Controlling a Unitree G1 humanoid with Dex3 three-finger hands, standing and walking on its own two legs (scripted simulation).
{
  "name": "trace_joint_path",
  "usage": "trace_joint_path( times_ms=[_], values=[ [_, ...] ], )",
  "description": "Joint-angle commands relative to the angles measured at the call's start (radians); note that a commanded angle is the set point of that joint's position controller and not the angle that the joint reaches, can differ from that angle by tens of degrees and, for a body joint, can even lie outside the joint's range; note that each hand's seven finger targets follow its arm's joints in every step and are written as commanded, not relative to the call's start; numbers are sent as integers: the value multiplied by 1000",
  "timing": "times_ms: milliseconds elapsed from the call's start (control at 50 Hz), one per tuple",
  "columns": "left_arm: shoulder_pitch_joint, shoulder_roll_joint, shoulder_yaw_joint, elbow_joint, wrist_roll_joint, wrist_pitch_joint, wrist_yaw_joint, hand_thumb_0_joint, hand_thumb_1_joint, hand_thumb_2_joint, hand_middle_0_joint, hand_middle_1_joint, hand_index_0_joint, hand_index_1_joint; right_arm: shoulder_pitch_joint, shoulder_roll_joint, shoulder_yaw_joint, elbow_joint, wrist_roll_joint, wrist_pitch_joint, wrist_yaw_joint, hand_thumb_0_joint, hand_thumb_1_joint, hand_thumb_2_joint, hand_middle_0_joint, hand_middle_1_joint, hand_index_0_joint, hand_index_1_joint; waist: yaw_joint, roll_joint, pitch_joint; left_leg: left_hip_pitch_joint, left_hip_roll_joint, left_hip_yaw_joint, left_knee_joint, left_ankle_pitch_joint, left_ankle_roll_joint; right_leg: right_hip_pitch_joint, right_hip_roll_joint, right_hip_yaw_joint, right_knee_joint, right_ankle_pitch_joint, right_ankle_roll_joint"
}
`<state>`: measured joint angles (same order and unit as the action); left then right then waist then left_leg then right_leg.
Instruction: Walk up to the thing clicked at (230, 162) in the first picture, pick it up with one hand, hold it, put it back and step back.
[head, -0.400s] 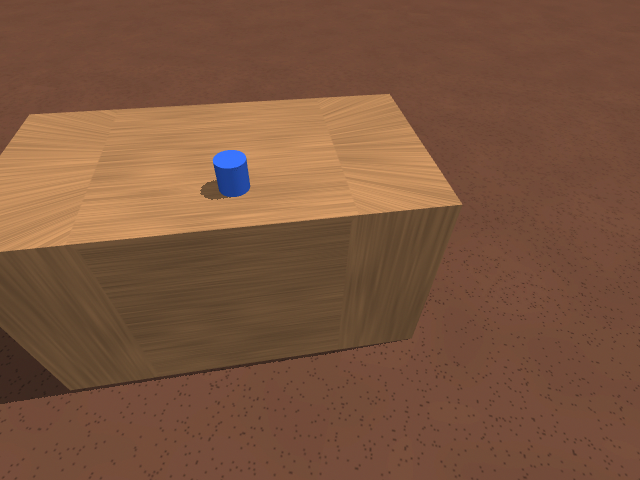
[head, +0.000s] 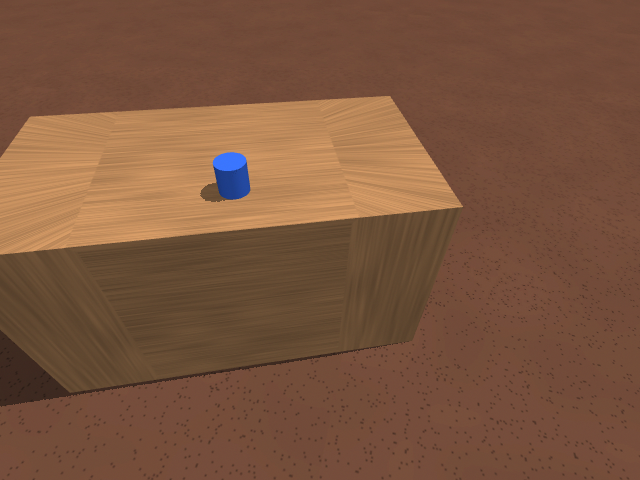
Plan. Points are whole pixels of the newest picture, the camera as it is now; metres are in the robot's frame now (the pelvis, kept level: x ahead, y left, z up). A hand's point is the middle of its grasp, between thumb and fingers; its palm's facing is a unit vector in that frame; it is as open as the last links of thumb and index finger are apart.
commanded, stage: stand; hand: left
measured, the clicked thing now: (232, 176) +0.83 +0.22 -0.09
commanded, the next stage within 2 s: walk up in 0.72 s
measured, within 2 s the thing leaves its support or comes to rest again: neither
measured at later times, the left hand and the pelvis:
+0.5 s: hand out of the picture +0.08 +0.25 -0.16, palm faces -0.03 -0.94 -0.33, open 7.4 cm; pelvis +0.00 +0.00 +0.00, yaw +0 degrees
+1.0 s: hand out of the picture +0.11 +0.24 -0.15, palm faces +0.00 -0.92 -0.40, open 7.4 cm; pelvis +0.05 -0.05 -0.02, yaw +2 degrees
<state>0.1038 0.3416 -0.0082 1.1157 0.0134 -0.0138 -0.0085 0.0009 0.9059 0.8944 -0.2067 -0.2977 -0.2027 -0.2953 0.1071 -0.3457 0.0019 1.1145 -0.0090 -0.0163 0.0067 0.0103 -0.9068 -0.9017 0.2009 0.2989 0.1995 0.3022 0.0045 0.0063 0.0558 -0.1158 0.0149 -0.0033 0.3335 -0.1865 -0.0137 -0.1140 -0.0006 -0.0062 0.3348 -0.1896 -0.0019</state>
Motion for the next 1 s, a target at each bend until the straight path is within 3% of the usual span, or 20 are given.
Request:
trace_joint_path(
  times_ms=[0, 80, 280, 500, 680, 700, 720, 740, 760, 780, 800, 820, 840, 880, 900, 920, 940, 960, 980],
  values=[
    [-40, 211, 43, -60, -5, -21, 18, 0, 900, 900, -200, -300, -200, -300, -30, -205, -38, -56, 1, -15, -16, 0, -900, -900, 200, 300, 200, 300, -3, -11, -77, 11, 112, -89, -46, 140, 33, 14, -128, 90, -51, 147, -24],
    [-36, 214, 43, -60, -4, -22, 17, 0, 900, 900, -200, -300, -200, -300, -34, -209, -39, -58, 0, -15, -15, 0, -900, -900, 200, 300, 200, 300, -3, -11, -83, 19, 112, -87, -45, 120, 35, 10, -130, 95, -59, 130, -25],
    [-30, 216, 43, -62, -5, -24, 19, 0, 900, 900, -200, -300, -200, -300, -32, -212, -39, -58, 1, -14, -15, 0, -900, -900, 200, 300, 200, 300, -3, -8, -99, 41, 115, -82, -38, 169, 39, 26, -132, 91, -55, 197, -24],
    [-30, 217, 46, -58, -5, -20, 18, 0, 900, 900, -200, -300, -200, -300, -28, -211, -38, -56, 1, -14, -17, 0, -900, -900, 200, 300, 200, 300, -3, -2, -75, 24, 113, -86, -49, 132, 35, 19, -130, 92, -65, 151, -25],
    [-24, 217, 47, -59, -3, -20, 17, 0, 900, 900, -200, -300, -200, -300, -31, -209, -36, -60, 1, -17, -16, 0, -900, -900, 200, 300, 200, 300, 0, -3, -85, 38, 117, -86, -51, 159, 38, 22, -132, 89, -57, 170, -25],
    [8, 283, 115, -112, 18, -21, -11, 0, 900, 900, -200, -300, -200, -300, 70, -276, -90, -97, -9, -31, -2, 0, -900, -900, 200, 300, 200, 300, -10, -44, -169, 46, 85, -128, -3, -274, 111, 39, -59, 42, 50, -289, -52],
    [0, 273, 119, -118, 29, -17, -22, 0, 900, 900, -200, -300, -200, -300, 125, -302, -105, -86, -18, -35, 3, 0, -900, -900, 200, 300, 200, 300, -22, 4, -99, 28, 126, -206, -38, -473, 140, -95, -60, 55, 117, -442, -65],
    [-46, 251, 119, -137, 33, -12, -29, 0, 900, 900, -200, -300, -200, -300, 145, -317, -115, -81, -23, -34, 4, 0, -900, -900, 200, 300, 200, 300, -45, 68, -15, 40, 178, -296, -107, -586, 165, -257, -26, 12, 203, -449, -52],
    [-62, 226, 118, -161, 33, -6, -38, 0, 900, 900, -200, -300, -200, -300, 143, -333, -127, -92, -23, -34, 4, 0, -900, -900, 200, 300, 200, 300, -47, 139, 51, 27, 273, -408, -186, -641, 211, -363, -12, -28, 363, -345, -32],
    [-66, 238, 128, -184, 37, -4, -42, 0, 900, 900, -200, -300, -200, -300, 138, -356, -141, -114, -27, -40, 3, 0, -900, -900, 200, 300, 200, 300, -53, 125, 104, 8, 346, -497, -217, -593, 264, -441, -44, 31, 463, -323, -27],
    [-53, 241, 133, -196, 30, -8, -45, 0, 900, 900, -200, -300, -200, -300, 123, -359, -146, -133, -30, -51, -3, 0, -900, -900, 200, 300, 200, 300, -33, 100, 115, 36, 358, -505, -204, -506, 276, -467, -90, 88, 466, -304, -35],
    [-51, 245, 136, -207, 26, -16, -51, 0, 900, 900, -200, -300, -200, -300, 108, -354, -147, -152, -29, -57, -5, 0, -900, -900, 200, 300, 200, 300, -25, 98, 103, 41, 349, -484, -190, -449, 272, -459, -111, 111, 451, -300, -41],
    [-36, 245, 134, -213, 23, -21, -57, 0, 900, 900, -200, -300, -200, -300, 107, -329, -140, -167, -29, -61, -3, 0, -900, -900, 200, 300, 200, 300, -21, 93, 66, 80, 302, -416, -164, -371, 256, -450, -100, 93, 422, -295, -37],
    [-4, 233, 137, -224, 22, -25, -68, 0, 900, 900, -200, -300, -200, -300, 97, -323, -145, -197, -34, -61, 5, 0, -900, -900, 200, 300, 200, 300, -16, 156, 35, 40, 257, -323, -125, -308, 234, -351, -88, 61, 337, -277, -29],
    [32, 232, 141, -221, 23, -26, -68, 0, 900, 900, -200, -300, -200, -300, 71, -321, -144, -212, -32, -59, 9, 0, -900, -900, 200, 300, 200, 300, 7, 174, 15, -8, 225, -270, -92, -269, 215, -258, -74, 31, 289, -235, -31],
    [81, 226, 146, -207, 27, -28, -66, 0, 900, 900, -200, -300, -200, -300, 49, -313, -143, -228, -30, -54, 14, 0, -900, -900, 200, 300, 200, 300, 35, 170, -14, -81, 180, -197, -35, -220, 187, -126, -50, -15, 217, -163, -31],
    [181, 223, 155, -179, 27, -31, -59, 0, 900, 900, -200, -300, -200, -300, 10, -295, -138, -247, -27, -47, 15, 0, -900, -900, 200, 300, 200, 300, 96, 139, -49, -173, 136, -120, 88, -171, 154, 49, -18, -61, 129, -56, -28],
    [306, 255, 173, -138, 28, -35, -46, 0, 900, 900, -200, -300, -200, -300, 4, -239, -120, -262, -27, -40, 14, 0, -900, -900, 200, 300, 200, 300, 150, -2, -108, -282, 71, -59, 295, -158, 119, 241, 12, -71, 91, -46, -21],
    [429, 345, 205, -115, 42, -40, -31, 0, 900, 900, -200, -300, -200, -300, 28, -161, -98, -284, -20, -37, 11, 0, -900, -900, 200, 300, 200, 300, 210, -304, -98, -511, -71, -9, 619, -384, 85, 352, -132, 185, -32, -259, -33]
  ],
)
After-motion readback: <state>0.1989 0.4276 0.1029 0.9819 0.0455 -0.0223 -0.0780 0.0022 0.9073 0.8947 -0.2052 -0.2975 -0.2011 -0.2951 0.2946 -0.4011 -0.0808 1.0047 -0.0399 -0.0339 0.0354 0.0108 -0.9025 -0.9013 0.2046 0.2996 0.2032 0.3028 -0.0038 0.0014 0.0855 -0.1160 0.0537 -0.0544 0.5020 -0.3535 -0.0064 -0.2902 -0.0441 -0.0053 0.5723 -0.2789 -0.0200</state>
